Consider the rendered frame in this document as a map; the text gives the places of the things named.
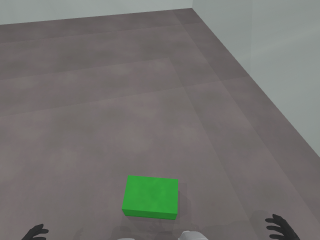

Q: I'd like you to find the robot right hand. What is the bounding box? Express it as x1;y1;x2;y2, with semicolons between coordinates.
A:
265;214;300;240

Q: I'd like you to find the robot left hand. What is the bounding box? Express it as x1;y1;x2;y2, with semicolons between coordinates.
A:
22;224;49;240

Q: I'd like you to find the carton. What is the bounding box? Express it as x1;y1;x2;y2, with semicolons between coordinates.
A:
122;175;178;220

